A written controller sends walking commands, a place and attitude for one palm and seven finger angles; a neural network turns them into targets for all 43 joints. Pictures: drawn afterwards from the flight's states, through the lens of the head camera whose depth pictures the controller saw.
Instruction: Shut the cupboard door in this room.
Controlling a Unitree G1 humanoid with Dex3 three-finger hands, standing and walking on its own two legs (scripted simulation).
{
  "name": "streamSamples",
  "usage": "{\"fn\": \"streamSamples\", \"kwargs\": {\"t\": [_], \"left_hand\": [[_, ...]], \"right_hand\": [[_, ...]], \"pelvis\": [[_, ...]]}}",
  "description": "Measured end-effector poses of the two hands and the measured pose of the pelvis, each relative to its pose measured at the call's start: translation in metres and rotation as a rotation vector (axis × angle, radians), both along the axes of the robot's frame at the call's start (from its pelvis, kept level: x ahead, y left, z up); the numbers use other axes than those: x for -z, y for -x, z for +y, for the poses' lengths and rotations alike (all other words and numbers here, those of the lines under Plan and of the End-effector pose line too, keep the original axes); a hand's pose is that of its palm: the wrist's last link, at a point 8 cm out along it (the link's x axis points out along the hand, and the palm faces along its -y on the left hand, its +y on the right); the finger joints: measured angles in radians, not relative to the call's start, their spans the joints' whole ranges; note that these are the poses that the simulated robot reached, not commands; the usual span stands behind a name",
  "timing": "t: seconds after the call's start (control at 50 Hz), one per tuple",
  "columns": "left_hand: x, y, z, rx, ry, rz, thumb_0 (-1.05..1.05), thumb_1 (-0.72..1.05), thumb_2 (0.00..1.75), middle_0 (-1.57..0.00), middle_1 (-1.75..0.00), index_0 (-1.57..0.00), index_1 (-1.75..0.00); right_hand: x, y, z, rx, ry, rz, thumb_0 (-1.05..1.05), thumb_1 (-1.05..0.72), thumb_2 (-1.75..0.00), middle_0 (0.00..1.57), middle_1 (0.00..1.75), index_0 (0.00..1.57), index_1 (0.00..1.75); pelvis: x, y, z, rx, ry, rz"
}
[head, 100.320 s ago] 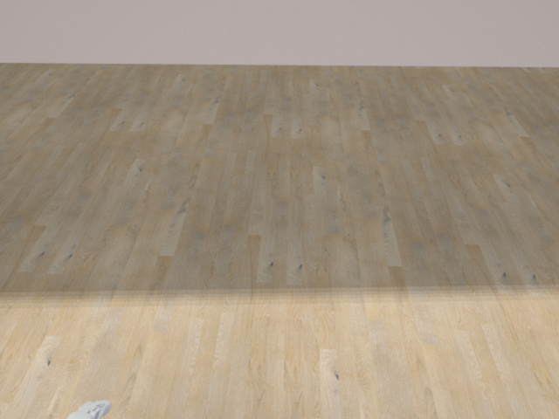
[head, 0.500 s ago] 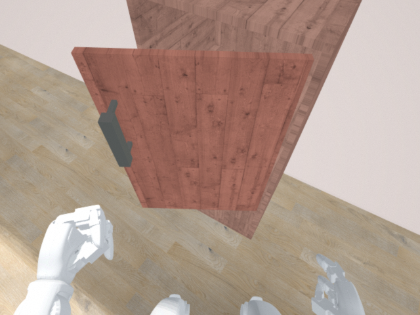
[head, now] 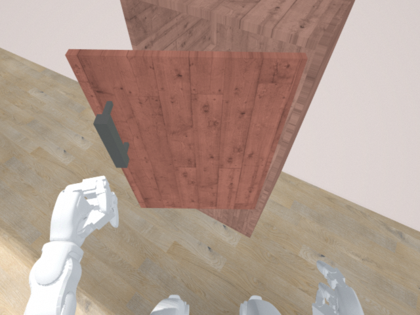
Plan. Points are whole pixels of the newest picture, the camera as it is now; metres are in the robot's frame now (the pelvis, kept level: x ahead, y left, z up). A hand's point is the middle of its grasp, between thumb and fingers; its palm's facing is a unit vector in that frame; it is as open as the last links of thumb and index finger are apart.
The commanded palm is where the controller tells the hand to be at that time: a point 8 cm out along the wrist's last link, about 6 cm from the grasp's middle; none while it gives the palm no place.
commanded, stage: bring the fist close to the handle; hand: left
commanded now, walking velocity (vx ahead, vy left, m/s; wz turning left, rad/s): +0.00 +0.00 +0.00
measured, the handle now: (115, 135) +0.45 +0.23 +0.06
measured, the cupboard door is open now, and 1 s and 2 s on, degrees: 29 29 14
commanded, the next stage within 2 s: push the door shut along its arc in 0.94 s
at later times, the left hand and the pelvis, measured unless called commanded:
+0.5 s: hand (124, 177) +0.35 +0.18 +0.06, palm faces +0.03 -1.00 -0.03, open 3.1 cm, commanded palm +0.33 +0.23 +0.06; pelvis +0.00 +0.00 +0.00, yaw -1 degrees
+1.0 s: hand (121, 173) +0.36 +0.19 +0.07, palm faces +0.03 -1.00 -0.02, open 3.1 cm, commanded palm +0.33 +0.24 +0.06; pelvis +0.00 +0.00 +0.01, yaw -1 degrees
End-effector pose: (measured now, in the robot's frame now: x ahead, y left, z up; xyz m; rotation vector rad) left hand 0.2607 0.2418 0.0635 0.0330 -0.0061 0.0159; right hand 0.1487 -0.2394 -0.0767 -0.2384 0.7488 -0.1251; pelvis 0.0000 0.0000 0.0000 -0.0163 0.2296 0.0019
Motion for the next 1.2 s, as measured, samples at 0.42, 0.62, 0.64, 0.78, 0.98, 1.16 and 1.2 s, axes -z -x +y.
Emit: {"fn": "streamSamples", "kwargs": {"t": [0.42, 0.62, 0.64, 0.78, 0.98, 1.16, 1.2], "left_hand": [[-0.001, -0.056, -0.008, -0.01, 0.001, -0.017, 0.02, 0.9, 0.9, -1.3, -1.5, -1.3, -1.49], [-0.003, -0.078, -0.012, -0.005, 0.004, -0.025, 0.02, 0.9, 0.9, -1.3, -1.5, -1.3, -1.5], [-0.004, -0.079, -0.012, -0.005, 0.005, -0.027, 0.02, 0.9, 0.9, -1.3, -1.5, -1.3, -1.5], [-0.001, -0.072, -0.009, -0.016, 0.005, -0.011, 0.02, 0.9, 0.9, -1.3, -1.5, -1.3, -1.49], [-0.002, -0.074, -0.001, -0.014, 0.008, -0.034, 0.02, 0.9, 0.9, -1.3, -1.5, -1.3, -1.5], [0.004, -0.08, -0.001, 0.002, 0.011, -0.001, 0.02, 0.9, 0.9, -1.3, -1.5, -1.3, -1.5], [0.004, -0.086, 0.002, 0.008, 0.007, -0.004, 0.02, 0.9, 0.9, -1.3, -1.5, -1.3, -1.5]], "right_hand": [[0.009, 0.022, -0.002, 0.039, -0.009, 0.096, 0.01, -0.9, -0.9, 0.2, 0.3, 0.2, 0.3], [0.014, 0.033, -0.008, 0.057, -0.004, 0.145, 0.01, -0.9, -0.9, 0.2, 0.3, 0.2, 0.3], [0.014, 0.035, -0.008, 0.062, -0.006, 0.147, 0.01, -0.9, -0.9, 0.2, 0.3, 0.2, 0.3], [0.012, 0.041, -0.012, 0.074, -0.008, 0.164, 0.01, -0.9, -0.9, 0.2, 0.3, 0.2, 0.3], [0.013, 0.039, -0.015, 0.075, 0.011, 0.168, 0.01, -0.9, -0.9, 0.2, 0.3, 0.2, 0.3], [0.011, 0.035, -0.01, 0.067, 0.01, 0.155, 0.01, -0.9, -0.9, 0.2, 0.3, 0.2, 0.3], [0.012, 0.036, -0.01, 0.066, 0.016, 0.158, 0.01, -0.9, -0.9, 0.2, 0.3, 0.2, 0.3]], "pelvis": [[-0.004, 0.001, 0.003, 0.015, -0.011, 0.012], [-0.004, 0.003, 0.002, 0.017, -0.013, 0.021], [-0.005, 0.003, 0.002, 0.019, -0.014, 0.021], [-0.008, 0.002, 0.001, 0.023, -0.018, 0.016], [-0.006, 0.004, 0.0, 0.018, -0.012, 0.019], [-0.006, 0.005, 0.002, 0.015, -0.011, 0.019], [-0.004, 0.006, 0.002, 0.014, -0.009, 0.021]]}}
